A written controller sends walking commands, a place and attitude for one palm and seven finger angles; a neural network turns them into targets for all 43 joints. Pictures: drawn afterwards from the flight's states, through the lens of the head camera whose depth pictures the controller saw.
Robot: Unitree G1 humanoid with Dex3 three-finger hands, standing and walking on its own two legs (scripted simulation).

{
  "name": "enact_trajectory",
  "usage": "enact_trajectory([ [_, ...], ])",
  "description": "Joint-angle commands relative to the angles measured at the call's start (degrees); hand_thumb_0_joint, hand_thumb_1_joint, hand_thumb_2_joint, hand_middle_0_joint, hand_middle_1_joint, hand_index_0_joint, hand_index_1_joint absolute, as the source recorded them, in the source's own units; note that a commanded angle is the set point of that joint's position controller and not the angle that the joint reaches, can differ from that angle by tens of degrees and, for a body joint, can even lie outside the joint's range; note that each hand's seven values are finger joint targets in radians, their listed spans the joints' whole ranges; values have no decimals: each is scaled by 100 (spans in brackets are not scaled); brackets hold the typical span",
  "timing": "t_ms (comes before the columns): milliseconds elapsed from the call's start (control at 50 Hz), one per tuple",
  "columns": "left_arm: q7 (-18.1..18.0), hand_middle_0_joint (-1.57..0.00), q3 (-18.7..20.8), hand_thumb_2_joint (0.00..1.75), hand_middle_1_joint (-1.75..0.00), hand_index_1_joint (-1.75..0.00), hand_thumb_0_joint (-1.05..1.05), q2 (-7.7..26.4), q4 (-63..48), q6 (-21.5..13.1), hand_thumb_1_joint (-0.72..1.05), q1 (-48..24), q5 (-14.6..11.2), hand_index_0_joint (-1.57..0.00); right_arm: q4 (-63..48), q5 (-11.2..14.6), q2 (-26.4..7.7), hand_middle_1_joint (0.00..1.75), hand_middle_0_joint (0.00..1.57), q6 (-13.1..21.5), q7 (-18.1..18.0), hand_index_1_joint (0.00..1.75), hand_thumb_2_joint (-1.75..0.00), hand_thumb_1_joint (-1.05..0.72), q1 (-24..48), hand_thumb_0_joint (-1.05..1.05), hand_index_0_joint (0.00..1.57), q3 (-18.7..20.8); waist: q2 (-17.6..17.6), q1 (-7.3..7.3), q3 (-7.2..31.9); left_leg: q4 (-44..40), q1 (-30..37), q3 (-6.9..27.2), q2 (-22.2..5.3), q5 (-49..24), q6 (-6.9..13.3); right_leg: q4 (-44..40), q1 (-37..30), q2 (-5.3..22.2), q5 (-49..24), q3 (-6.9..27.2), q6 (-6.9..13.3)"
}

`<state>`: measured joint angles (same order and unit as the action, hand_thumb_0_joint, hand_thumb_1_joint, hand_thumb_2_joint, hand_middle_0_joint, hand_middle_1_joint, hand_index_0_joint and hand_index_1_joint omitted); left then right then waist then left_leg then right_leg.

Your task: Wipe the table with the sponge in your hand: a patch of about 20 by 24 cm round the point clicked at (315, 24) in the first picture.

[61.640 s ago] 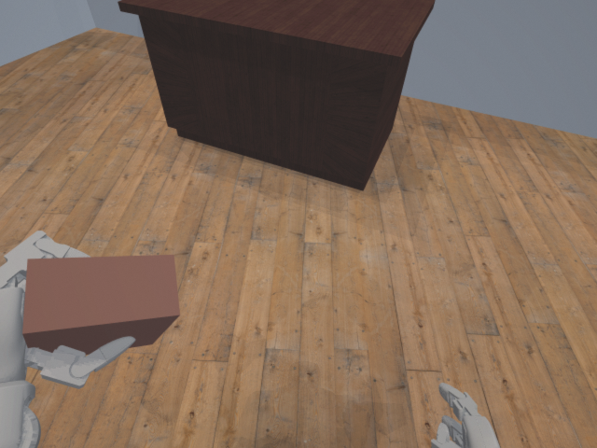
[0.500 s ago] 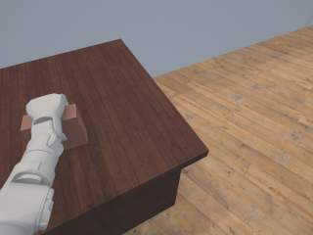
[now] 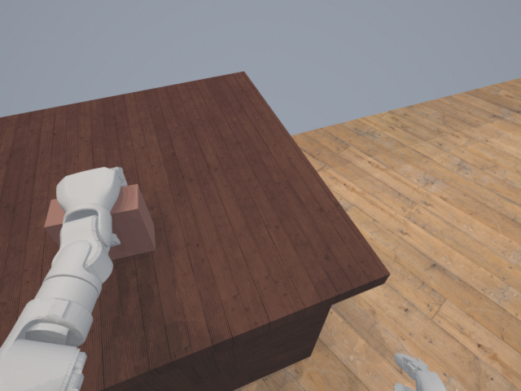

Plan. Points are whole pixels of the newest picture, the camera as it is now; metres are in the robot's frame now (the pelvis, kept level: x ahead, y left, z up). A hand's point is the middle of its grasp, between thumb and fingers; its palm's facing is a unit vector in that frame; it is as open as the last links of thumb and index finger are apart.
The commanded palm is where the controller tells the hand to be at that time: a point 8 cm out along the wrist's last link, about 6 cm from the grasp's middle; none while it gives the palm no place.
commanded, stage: wipe back along the first lane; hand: left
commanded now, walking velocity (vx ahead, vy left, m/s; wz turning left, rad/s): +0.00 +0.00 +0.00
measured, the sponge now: (110, 233) +0.36 +0.31 +0.01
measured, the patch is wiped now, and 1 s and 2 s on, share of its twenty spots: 1.00 1.00 1.00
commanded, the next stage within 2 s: lift the sponge slowly off the table in 1.60 s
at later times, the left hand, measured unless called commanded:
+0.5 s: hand (101, 231) +0.33 +0.29 +0.06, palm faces -0.02 -0.06 -1.00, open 10.1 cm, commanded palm +0.29 +0.28 +0.09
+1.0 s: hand (99, 260) +0.28 +0.27 +0.06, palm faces +0.00 -0.06 -1.00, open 10.1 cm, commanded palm +0.24 +0.26 +0.09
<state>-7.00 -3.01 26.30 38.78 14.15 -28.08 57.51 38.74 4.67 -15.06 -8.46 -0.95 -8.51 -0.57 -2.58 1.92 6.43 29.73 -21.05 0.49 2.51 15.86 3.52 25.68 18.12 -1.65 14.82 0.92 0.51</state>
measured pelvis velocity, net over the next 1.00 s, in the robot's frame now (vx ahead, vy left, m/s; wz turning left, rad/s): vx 0.00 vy -0.02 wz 0.00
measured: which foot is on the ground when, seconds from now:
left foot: down 0.00-1.00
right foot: down 0.00-1.00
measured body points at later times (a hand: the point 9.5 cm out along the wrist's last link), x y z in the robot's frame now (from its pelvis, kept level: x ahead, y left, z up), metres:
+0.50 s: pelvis +0.00 -0.01 +0.00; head +0.01 -0.03 +0.45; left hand +0.33 +0.29 +0.11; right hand +0.18 -0.25 -0.11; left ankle -0.02 +0.08 -0.74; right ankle -0.03 -0.13 -0.74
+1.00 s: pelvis +0.00 -0.02 +0.00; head +0.00 -0.05 +0.45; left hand +0.28 +0.27 +0.11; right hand +0.22 -0.24 -0.09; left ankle -0.02 +0.08 -0.74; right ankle -0.03 -0.13 -0.74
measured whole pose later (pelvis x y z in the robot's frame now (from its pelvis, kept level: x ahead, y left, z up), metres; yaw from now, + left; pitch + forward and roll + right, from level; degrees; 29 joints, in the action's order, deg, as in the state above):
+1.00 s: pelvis +0.00 -0.02 +0.00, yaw +0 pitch +3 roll -1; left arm -6.3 -5.0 25.2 9.6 20.3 -2.6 54.7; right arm 37.5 4.4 -15.6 -6.5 -0.9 -4.5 -1.5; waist -4.9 4.5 5.0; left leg 28.4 -15.0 0.5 1.6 16.2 2.4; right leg 25.3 12.7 -2.5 15.4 1.0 1.4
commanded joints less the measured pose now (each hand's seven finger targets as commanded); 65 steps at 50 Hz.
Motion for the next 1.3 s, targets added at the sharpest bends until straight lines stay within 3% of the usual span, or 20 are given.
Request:
enact_trajectory([
  [0,61,-120,119,130,-160,-160,0,1223,-582,223,10,-1163,210,-120,-696,-36,-840,30,20,173,-70,30,-90,-90,341,0,20,286,51,10,1254,-200,1077,280,-233,-2407,-214,-63,-249,-103,-1679,-201,428],
  [40,86,-120,193,130,-160,-160,0,1157,-848,164,10,-972,116,-120,-751,-32,-816,30,20,185,-66,30,-90,-90,436,0,20,284,28,81,1452,-202,1149,345,-261,-2732,-241,-24,-383,-93,-1831,-185,446],
  [140,94,-120,53,130,-160,-160,0,847,-1147,284,10,-413,-25,-120,-817,-19,-799,30,20,201,-24,30,-90,-90,551,0,20,268,118,91,1276,-185,1098,366,-267,-2751,-246,-15,-393,-97,-1865,-195,427],
  [220,122,-120,-165,130,-160,-160,0,654,-1159,471,10,-111,-34,-120,-812,-10,-810,30,20,198,-8,30,-90,-90,585,0,20,240,238,69,1018,-197,986,321,-226,-2257,-202,-51,-313,-111,-1668,-197,416],
  [340,229,-120,-67,130,-160,-160,0,709,-1521,519,10,125,-116,-120,-890,1,-805,30,20,241,-19,30,-90,-90,729,0,20,199,196,127,1081,-237,928,311,-208,-2211,-146,-32,-570,-77,-1827,-135,437],
  [500,258,-120,180,130,-160,-160,0,905,-1967,528,10,959,-240,-120,-928,-9,-798,30,20,313,-4,30,-90,-90,849,0,20,180,367,187,746,-272,793,222,-150,-1969,-93,-110,-758,-62,-1986,-52,388],
  [560,249,-120,200,130,-160,-160,0,842,-2217,542,10,1270,-296,-120,-960,-17,-788,30,20,346,-2,30,-90,-90,909,0,20,192,264,242,779,-267,860,225,-142,-2056,-84,-99,-833,-60,-2067,-34,397],
  [600,260,-120,-33,130,-160,-160,0,566,-2466,551,10,1364,-319,-120,-998,-12,-747,30,20,370,3,30,-90,-90,984,0,20,188,307,210,755,-277,907,206,-145,-1995,-83,-133,-780,-55,-2044,-36,376],
  [640,259,-120,217,130,-160,-160,0,796,-2564,583,10,1317,-360,-120,-994,-21,-776,30,20,378,-24,30,-90,-90,1087,0,20,185,388,240,718,-331,847,236,-142,-1882,-64,-164,-839,-52,-1985,58,396],
  [680,245,-120,29,130,-160,-160,0,602,-2610,621,10,1449,-350,-120,-978,-22,-746,30,20,387,-36,30,-90,-90,1059,0,20,185,352,220,700,-324,890,183,-130,-1842,-72,-166,-822,-42,-1956,-2,365],
  [740,256,-120,179,130,-160,-160,0,727,-2798,640,10,1505,-389,-120,-992,-30,-755,30,20,409,-61,30,-90,-90,1208,0,20,173,354,268,760,-342,906,200,-113,-1844,-62,-179,-935,-39,-2053,102,389],
  [780,255,-120,-65,130,-160,-160,0,441,-2810,661,10,1693,-372,-120,-984,-23,-718,30,20,423,-43,30,-90,-90,1176,0,20,165,333,236,647,-340,924,187,-127,-1843,-81,-165,-823,-46,-1962,15,370],
  [840,234,-120,150,130,-160,-160,0,546,-3133,638,10,2043,-455,-120,-1040,-43,-710,30,20,456,-22,30,-90,-90,1299,0,20,172,379,324,827,-318,975,215,-125,-1992,-72,-126,-1024,-39,-2238,103,388],
  [940,205,-120,211,130,-160,-160,0,610,-3427,739,10,2109,-507,-120,-1030,-49,-704,30,20,468,-58,30,-90,-90,1403,0,20,156,417,314,658,-377,964,201,-124,-1815,-71,-186,-990,-42,-2092,147,366],
  [960,193,-120,150,130,-160,-160,0,570,-3336,775,10,2270,-482,-120,-1011,-50,-694,30,20,467,-63,30,-90,-90,1384,0,20,155,422,331,513,-372,951,182,-112,-1766,-74,-199,-941,-40,-1996,89,351],
  [980,206,-120,-98,130,-160,-160,0,274,-3453,791,10,2299,-502,-120,-1031,-42,-661,30,20,481,-57,30,-90,-90,1407,0,20,146,428,295,563,-374,994,161,-119,-1797,-75,-193,-927,-36,-2031,78,338],
  [1000,195,-120,29,130,-160,-160,0,410,-3433,812,10,2384,-493,-120,-1012,-34,-672,30,20,483,-51,30,-90,-90,1413,0,20,155,422,326,481,-396,994,206,-137,-1773,-91,-217,-868,-48,-1935,83,355],
  [1040,193,-120,-17,130,-160,-160,0,288,-3706,827,10,2449,-513,-120,-1073,-44,-653,30,20,499,-32,30,-90,-90,1538,0,20,148,303,358,607,-421,1035,227,-145,-1824,-85,-186,-946,-54,-1940,113,381],
  [1160,151,-120,-247,130,-160,-160,0,24,-3968,938,10,2997,-519,-120,-1080,-53,-617,30,20,529,15,30,-90,-90,1600,0,20,144,479,385,511,-416,1078,238,-170,-1837,-94,-166,-924,-62,-1906,65,357],
  [1280,125,-120,-290,130,-160,-160,0,-12,-4202,1047,10,3239,-516,-120,-1085,-44,-574,30,20,534,30,30,-90,-90,1704,0,20,114,465,408,423,-467,1085,260,-177,-1746,-101,-188,-932,-65,-1755,108,362],
])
